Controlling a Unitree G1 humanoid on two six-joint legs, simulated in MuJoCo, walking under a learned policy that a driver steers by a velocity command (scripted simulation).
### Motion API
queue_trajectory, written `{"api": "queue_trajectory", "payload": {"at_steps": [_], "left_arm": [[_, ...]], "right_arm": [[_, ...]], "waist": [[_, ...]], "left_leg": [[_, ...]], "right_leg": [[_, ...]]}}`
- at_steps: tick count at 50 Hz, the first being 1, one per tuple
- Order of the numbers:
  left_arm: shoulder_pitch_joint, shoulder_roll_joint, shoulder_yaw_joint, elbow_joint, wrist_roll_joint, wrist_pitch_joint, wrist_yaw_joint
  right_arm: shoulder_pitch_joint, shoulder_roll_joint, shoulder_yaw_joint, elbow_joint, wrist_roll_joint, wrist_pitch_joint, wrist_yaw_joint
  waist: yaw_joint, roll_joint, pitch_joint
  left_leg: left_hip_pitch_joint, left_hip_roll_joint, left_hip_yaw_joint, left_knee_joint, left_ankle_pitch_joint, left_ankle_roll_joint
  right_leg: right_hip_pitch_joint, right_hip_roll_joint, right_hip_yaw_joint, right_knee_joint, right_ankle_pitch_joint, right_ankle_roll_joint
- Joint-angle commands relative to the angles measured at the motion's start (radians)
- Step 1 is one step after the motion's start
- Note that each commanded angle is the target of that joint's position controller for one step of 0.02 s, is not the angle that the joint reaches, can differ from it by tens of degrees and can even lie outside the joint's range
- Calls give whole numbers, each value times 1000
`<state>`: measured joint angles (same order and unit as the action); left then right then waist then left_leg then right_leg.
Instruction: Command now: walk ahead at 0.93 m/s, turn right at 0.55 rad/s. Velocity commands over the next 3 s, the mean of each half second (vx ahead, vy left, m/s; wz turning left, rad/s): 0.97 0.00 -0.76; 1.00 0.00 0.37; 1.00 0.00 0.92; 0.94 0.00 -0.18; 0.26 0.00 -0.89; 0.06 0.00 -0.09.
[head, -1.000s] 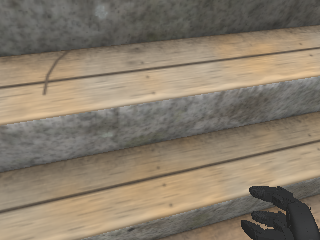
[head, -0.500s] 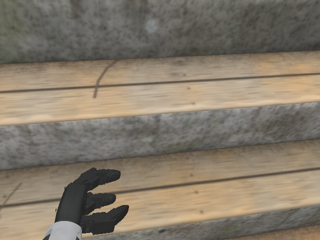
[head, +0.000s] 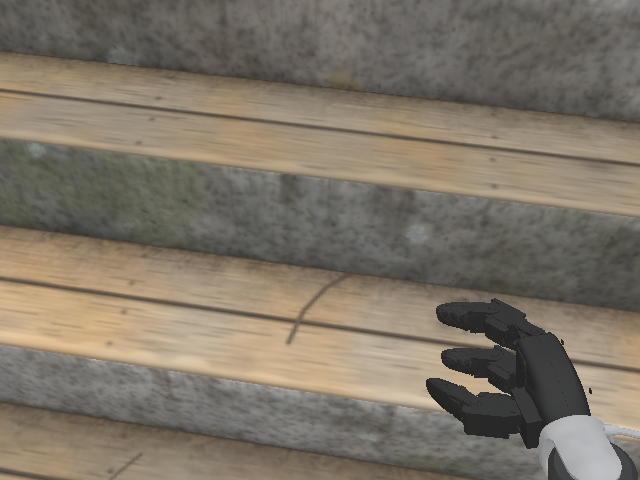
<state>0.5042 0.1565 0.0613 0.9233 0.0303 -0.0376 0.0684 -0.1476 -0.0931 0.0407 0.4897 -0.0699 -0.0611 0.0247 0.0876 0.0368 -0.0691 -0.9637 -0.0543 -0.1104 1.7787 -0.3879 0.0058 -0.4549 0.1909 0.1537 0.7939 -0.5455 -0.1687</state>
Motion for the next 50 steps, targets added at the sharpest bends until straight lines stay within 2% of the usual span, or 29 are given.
{"api": "queue_trajectory", "payload": {"at_steps": [1,3,5,6,7,8,9,11,13,17,20,21,23,25,26,27,28,30,32,35,38,42,43,45,46,47,48,49,50], "left_arm": [[-310,104,16,-174,-6,-46,22],[-391,192,55,-217,17,-50,2],[-392,160,65,-214,13,-53,-35],[-386,99,60,-236,4,-69,-66],[-504,-3,32,-296,2,-95,-71],[-326,21,31,-335,-43,-95,-52],[-320,17,10,-359,-8,-71,-37],[-380,-4,-19,-385,36,-40,-53],[-460,-13,-32,-408,12,-9,-69],[-718,-56,-49,-495,4,25,-46],[-844,-25,-63,-593,5,47,-33],[-872,-14,-62,-611,10,59,-39],[-682,5,-92,-543,-53,69,-70],[-161,107,-28,-400,-32,63,-60],[-104,239,17,-369,5,62,-57],[-147,318,57,-369,14,60,-37],[-142,354,85,-356,16,47,-31],[-205,308,75,-237,4,-13,-59],[-141,85,13,-84,-6,-55,-73],[-99,0,-13,13,-12,-110,-73],[-6,-31,-36,113,24,-131,-94],[21,35,-59,125,-37,-138,-74],[-35,85,-56,100,-49,-140,-53],[-99,224,-34,39,-123,-159,10],[-124,340,0,10,-112,-180,3],[-118,338,17,-29,-140,-161,-10],[-109,338,23,-82,-129,-137,-26],[-108,311,40,-127,-56,-122,-45],[-230,152,6,-246,21,-101,-78]], "right_arm": [[138,-63,2,-14,40,16,8],[345,-111,-38,53,124,13,-15],[516,-132,-75,92,155,9,-57],[562,-167,-88,138,102,-4,-67],[576,-192,-87,171,62,-34,-69],[435,-279,-107,141,0,-43,-79],[323,-230,-115,123,-7,-54,-87],[332,-113,-81,254,38,-81,-71],[402,-62,-67,365,24,-111,-58],[525,-119,-87,499,0,-148,-25],[586,-160,-83,550,25,-145,-10],[640,-172,-86,571,36,-129,-25],[603,-310,-93,492,103,-103,-63],[553,-486,-131,404,144,-119,-49],[484,-485,-143,316,139,-131,-16],[422,-350,-131,269,118,-149,34],[322,-280,-135,215,78,-162,48],[151,-51,-79,56,36,-138,-2],[243,57,-35,65,-7,-117,-16],[274,38,-31,105,37,-60,-3],[65,141,14,48,61,-22,-27],[-131,39,37,-19,111,27,-48],[-15,-1,27,15,82,31,-50],[177,-89,10,122,116,58,-51],[350,-104,-2,138,104,83,-65],[367,-173,-23,163,82,80,-53],[374,-211,-39,162,81,63,-41],[322,-262,-71,151,93,62,-22],[194,-269,-102,154,88,71,-36]], "waist": [[-177,-2,45],[-236,-24,-43],[-332,-1,-63],[-318,119,-100],[-325,77,-19],[-146,182,-174],[-81,114,-222],[-14,25,23],[-17,-24,147],[-72,-55,210],[-39,-90,245],[-60,-62,221],[-28,53,-24],[172,206,-356],[182,133,-471],[143,-113,-426],[168,-146,-498],[41,54,-280],[-74,94,-1],[-105,76,27],[-110,-30,88],[-132,-134,118],[-193,-154,24],[-271,-183,-199],[-324,-322,-273],[-300,-279,-322],[-273,-232,-316],[-234,-99,-278],[-177,191,-118]], "left_leg": [[445,76,71,-448,4,-14],[1004,51,243,-839,3,13],[1188,81,222,-1227,190,44],[1264,120,176,-1279,171,31],[1296,241,-43,-1211,232,-10],[1313,534,-454,-1434,103,41],[1117,629,-648,-1568,-444,107],[818,494,-319,-1586,-304,156],[723,447,-112,-1594,-110,134],[891,411,146,-1672,292,98],[865,323,371,-1785,631,30],[911,311,392,-1819,791,52],[730,282,436,-1764,1551,154],[874,433,339,-1202,2488,220],[728,353,264,-931,2216,191],[419,96,197,-468,939,96],[229,-96,-53,181,437,76],[-76,-52,-147,592,395,110],[-239,-13,-119,584,337,171],[-283,-29,-73,509,231,171],[-484,-73,43,713,99,201],[-54,-72,322,100,194,178],[165,-40,366,26,165,187],[495,-112,426,-171,106,169],[479,-72,410,-246,-90,185],[489,-123,422,-410,-247,197],[596,-161,313,-664,-313,201],[694,-122,67,-993,-304,249],[781,0,-390,-1134,-149,425]], "right_leg": [[-380,-157,274,-430,143,-156],[-574,-145,215,-467,244,-163],[-500,-92,191,-99,313,-108],[-495,-30,90,270,191,-52],[-743,-9,103,707,226,-6],[-832,-77,30,964,277,59],[-830,-188,-23,1265,397,93],[-863,-220,-34,1498,362,83],[-907,-227,37,1522,331,31],[-1083,-177,-36,1623,114,-33],[-943,-234,-183,1169,39,-45],[-891,-232,-262,1073,26,-41],[-191,-143,-432,557,60,-21],[250,5,-330,495,-22,-32],[423,-23,-47,282,-43,-68],[523,-284,453,-176,-78,-139],[539,-415,784,-404,-44,-130],[423,-465,610,-357,180,-84],[381,-352,226,-267,646,44],[377,-355,8,-335,710,85],[302,-364,-145,-473,692,141],[-47,-331,-367,-823,1011,188],[-1,-329,-446,-792,1382,153],[138,-372,-466,-564,2361,85],[330,-478,-414,-372,2740,50],[443,-497,-373,-156,2821,41],[405,-496,-327,97,2572,9],[268,-408,-279,440,1532,43],[-340,-172,-205,982,503,145]]}}
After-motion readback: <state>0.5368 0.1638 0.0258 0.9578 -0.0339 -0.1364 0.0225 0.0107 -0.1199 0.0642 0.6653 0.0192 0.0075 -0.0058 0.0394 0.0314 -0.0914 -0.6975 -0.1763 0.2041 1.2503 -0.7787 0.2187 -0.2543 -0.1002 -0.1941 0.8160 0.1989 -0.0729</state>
